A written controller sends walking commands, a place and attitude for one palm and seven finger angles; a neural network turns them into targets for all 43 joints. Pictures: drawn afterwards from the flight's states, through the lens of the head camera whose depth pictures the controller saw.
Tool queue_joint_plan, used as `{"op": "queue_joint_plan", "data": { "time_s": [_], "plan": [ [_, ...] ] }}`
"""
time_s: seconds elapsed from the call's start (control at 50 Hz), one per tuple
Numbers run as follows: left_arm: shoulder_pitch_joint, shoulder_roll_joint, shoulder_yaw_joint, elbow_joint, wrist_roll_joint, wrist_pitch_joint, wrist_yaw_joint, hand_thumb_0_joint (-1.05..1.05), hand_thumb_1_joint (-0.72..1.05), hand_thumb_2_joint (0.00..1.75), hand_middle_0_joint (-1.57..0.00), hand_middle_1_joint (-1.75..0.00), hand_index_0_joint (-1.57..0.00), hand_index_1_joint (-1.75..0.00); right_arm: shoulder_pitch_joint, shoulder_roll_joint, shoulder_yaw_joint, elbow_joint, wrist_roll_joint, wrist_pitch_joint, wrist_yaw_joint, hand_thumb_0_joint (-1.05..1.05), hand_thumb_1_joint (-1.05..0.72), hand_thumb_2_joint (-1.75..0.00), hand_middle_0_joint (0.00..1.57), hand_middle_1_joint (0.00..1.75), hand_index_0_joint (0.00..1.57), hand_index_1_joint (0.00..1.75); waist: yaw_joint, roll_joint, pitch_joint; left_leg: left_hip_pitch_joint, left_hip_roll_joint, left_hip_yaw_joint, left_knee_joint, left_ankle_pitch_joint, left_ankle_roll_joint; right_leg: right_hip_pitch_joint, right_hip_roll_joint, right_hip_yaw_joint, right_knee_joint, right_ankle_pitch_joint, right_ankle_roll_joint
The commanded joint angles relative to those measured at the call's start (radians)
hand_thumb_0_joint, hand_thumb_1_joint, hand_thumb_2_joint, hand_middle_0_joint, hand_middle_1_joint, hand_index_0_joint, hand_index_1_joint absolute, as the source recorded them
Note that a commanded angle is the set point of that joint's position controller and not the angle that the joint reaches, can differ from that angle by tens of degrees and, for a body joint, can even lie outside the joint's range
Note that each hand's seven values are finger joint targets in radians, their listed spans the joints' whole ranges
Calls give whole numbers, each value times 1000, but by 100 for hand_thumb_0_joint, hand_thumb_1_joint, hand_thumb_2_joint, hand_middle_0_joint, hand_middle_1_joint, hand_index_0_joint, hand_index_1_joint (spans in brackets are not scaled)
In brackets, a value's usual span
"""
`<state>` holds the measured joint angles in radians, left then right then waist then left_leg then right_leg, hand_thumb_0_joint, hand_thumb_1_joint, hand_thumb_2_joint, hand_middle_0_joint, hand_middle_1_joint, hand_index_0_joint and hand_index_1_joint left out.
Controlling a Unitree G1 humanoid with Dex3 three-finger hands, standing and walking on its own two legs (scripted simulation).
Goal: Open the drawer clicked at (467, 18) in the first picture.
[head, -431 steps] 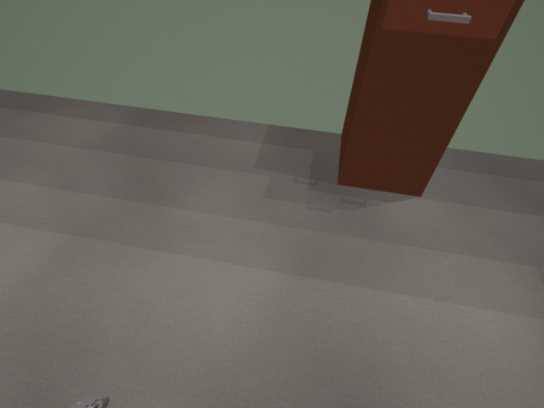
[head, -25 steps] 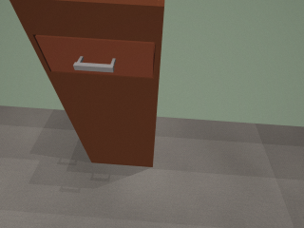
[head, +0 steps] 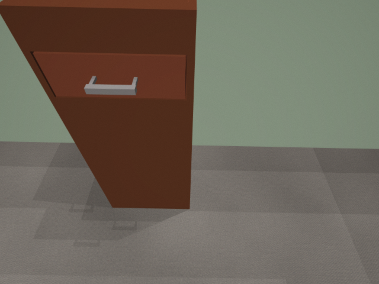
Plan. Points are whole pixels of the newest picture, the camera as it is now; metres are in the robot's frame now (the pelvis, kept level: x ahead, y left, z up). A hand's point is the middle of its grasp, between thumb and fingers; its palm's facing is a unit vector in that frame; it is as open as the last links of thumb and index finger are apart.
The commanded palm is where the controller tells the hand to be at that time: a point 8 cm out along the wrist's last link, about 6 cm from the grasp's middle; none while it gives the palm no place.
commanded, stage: look again from close up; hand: left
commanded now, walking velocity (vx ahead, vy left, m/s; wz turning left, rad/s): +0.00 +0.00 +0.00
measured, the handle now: (112, 84) +0.57 +0.24 +0.10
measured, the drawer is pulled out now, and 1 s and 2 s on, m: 0.00 0.00 0.00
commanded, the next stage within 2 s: shuffle to correct the standing spot in 0.42 s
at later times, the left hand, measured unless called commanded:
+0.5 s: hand out of the picture +0.00 +0.17 -0.17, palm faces +0.00 -0.98 -0.21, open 7.3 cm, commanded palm none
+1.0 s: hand out of the picture +0.06 +0.17 -0.18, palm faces +0.04 -0.98 -0.21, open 7.3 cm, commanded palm none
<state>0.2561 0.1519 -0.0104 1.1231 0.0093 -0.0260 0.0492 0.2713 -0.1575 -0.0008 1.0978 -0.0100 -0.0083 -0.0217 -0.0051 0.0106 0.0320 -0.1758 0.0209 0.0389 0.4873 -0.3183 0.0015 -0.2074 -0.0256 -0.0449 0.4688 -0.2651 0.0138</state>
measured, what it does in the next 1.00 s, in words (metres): stands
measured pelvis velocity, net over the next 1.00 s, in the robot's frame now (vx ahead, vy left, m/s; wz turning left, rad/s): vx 0.05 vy -0.01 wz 0.00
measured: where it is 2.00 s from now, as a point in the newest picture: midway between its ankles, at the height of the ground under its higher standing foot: outside the picture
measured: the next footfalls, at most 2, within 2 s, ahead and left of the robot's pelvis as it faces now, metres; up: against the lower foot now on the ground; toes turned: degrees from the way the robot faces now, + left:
none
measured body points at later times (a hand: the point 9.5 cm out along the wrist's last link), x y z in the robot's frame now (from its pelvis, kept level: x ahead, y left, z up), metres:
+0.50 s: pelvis +0.00 +0.00 +0.00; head +0.01 -0.02 +0.45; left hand +0.00 +0.22 -0.15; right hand -0.01 -0.22 -0.17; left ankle -0.04 +0.11 -0.74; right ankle -0.01 -0.13 -0.74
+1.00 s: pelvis +0.05 -0.01 -0.01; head +0.08 -0.01 +0.44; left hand +0.06 +0.23 -0.17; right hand +0.00 -0.21 -0.17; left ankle -0.04 +0.11 -0.74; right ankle +0.04 -0.10 -0.74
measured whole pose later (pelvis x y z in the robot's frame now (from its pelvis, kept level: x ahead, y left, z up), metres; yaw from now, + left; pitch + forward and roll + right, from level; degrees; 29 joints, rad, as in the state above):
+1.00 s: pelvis +0.05 -0.01 -0.01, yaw +0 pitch +1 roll +1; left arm 0.26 0.16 0.03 1.08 0.01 -0.01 0.02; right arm 0.37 -0.12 0.02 1.11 -0.02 -0.04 -0.04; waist 0.00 -0.01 0.06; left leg -0.12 -0.01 0.05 0.52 -0.41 0.00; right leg -0.29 -0.03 -0.09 0.63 -0.31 -0.03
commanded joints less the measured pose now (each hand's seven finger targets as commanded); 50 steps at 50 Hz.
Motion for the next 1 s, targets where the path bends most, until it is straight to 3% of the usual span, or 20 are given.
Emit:
{"op": "queue_joint_plan", "data": {
  "time_s": [0.0,0.08,0.14,0.5,0.54,0.62,0.68,0.7,0.74,0.76,0.78,0.8,0.82,0.84,0.86,0.9,0.92,0.94,0.96,0.98],
  "plan": [
    [65,116,19,-55,1,-10,-1,0,90,90,-20,-30,-20,-30,87,-91,-6,-76,-7,-29,-2,0,-90,-90,20,30,20,30,2,105,-48,-48,92,-82,-47,320,36,45,-67,54,32,162,-58],
    [57,100,15,-60,2,5,-9,0,90,90,-20,-30,-20,-30,85,-104,-4,-86,-5,-24,-7,0,-90,-90,20,30,20,30,7,7,45,-85,95,-91,-83,239,46,7,-56,50,11,88,-51],
    [53,105,15,-64,0,8,-14,0,90,90,-20,-30,-20,-30,77,-103,-2,-80,-4,-23,-6,0,-90,-90,20,30,20,30,8,-10,73,-98,81,-90,-114,138,45,-9,-59,66,-10,66,-47],
    [70,107,22,-37,1,-1,-15,0,90,90,-20,-30,-20,-30,85,-88,0,-9,-2,-29,-14,0,-90,-90,20,30,20,30,7,-12,10,-13,80,-57,-109,228,32,18,-75,85,-25,206,-49],
    [83,109,28,-32,7,1,-18,0,90,90,-20,-30,-20,-30,94,-87,-2,-2,-5,-25,-10,0,-90,-90,20,30,20,30,12,-12,14,-28,68,-42,-90,108,35,20,-77,92,-20,86,-61],
    [106,133,43,-38,12,5,-26,0,90,90,-20,-30,-20,-30,89,-70,-3,-21,-12,-13,1,0,-90,-90,20,30,20,30,21,-78,105,-136,13,-4,-5,-76,30,-30,-116,187,-99,-204,-102],
    [148,157,64,-44,12,2,-25,0,90,90,-20,-30,-20,-30,89,-58,-7,-40,-13,-13,4,0,-90,-90,20,30,20,30,25,-163,102,-176,-7,38,121,-86,25,-25,-196,287,-176,-238,-152],
    [144,159,68,-51,13,0,-24,0,90,90,-20,-30,-20,-30,97,-53,-7,-42,-13,-18,4,0,-90,-90,20,30,20,30,20,-152,98,-165,-2,38,121,-75,24,-32,-213,290,-172,-197,-163],
    [111,147,73,-64,14,-3,-26,0,90,90,-20,-30,-20,-30,150,-47,-5,-28,-11,-31,4,0,-90,-90,20,30,20,30,-8,-83,75,-52,9,26,5,-3,28,-74,-166,190,-67,-68,-146],
    [87,123,70,-76,16,1,-29,0,90,90,-20,-30,-20,-30,193,-68,-8,-8,-11,-37,3,0,-90,-90,20,30,20,30,-21,25,76,10,41,-26,-43,89,46,-115,-85,101,37,-76,-112],
    [62,89,64,-89,16,4,-33,0,90,90,-20,-30,-20,-30,243,-112,-16,11,-15,-43,0,0,-90,-90,20,30,20,30,-35,189,68,72,137,-142,-94,202,93,-187,-6,-8,202,-106,-78],
    [28,53,54,-106,19,0,-30,0,90,90,-20,-30,-20,-30,288,-140,-22,22,-18,-44,-11,0,-90,-90,20,30,20,30,-48,279,81,133,240,-268,-147,412,162,-297,40,-82,344,-217,-54],
    [-6,50,45,-118,17,-3,-25,0,90,90,-20,-30,-20,-30,294,-125,-16,22,-20,-44,-20,0,-90,-90,20,30,20,30,-52,247,97,175,286,-317,-144,643,218,-381,24,-42,437,-334,-56],
    [-24,45,46,-122,11,-5,-24,0,90,90,-20,-30,-20,-30,278,-115,-11,14,-22,-45,-25,0,-90,-90,20,30,20,30,-46,165,92,178,298,-300,-112,795,238,-384,-6,-14,467,-346,-61],
    [-23,40,46,-117,7,-7,-26,0,90,90,-20,-30,-20,-30,245,-107,-10,3,-22,-46,-27,0,-90,-90,20,30,20,30,-30,110,85,161,297,-262,-92,860,235,-352,-27,-6,431,-319,-59],
    [27,13,45,-95,1,-2,-32,0,90,90,-20,-30,-20,-30,151,-114,-9,-18,-17,-44,-32,0,-90,-90,20,30,20,30,17,120,54,67,221,-142,-72,834,172,-160,-25,-28,227,-161,-46],
    [70,19,45,-79,0,-3,-32,0,90,90,-20,-30,-20,-30,128,-113,-9,-21,-10,-43,-35,0,-90,-90,20,30,20,30,36,103,25,52,178,-108,-34,806,130,-63,-15,-37,89,-12,-41],
    [127,48,47,-57,-1,-10,-27,0,90,90,-20,-30,-20,-30,121,-107,-10,-25,-1,-44,-37,0,-90,-90,20,30,20,30,54,58,-11,24,137,-75,19,755,85,52,-32,0,1,211,-47],
    [169,99,55,-42,-4,-18,-18,0,90,90,-20,-30,-20,-30,128,-91,-12,-29,4,-45,-38,0,-90,-90,20,30,20,30,51,-11,-71,-54,96,-58,45,575,45,185,-116,120,31,549,-81],
    [175,137,55,-28,-5,-21,-14,0,90,90,-20,-30,-20,-30,148,-75,-14,-23,9,-42,-36,0,-90,-90,20,30,20,30,35,-17,-85,-91,55,-45,39,316,19,215,-222,171,66,783,-130]
  ]
}}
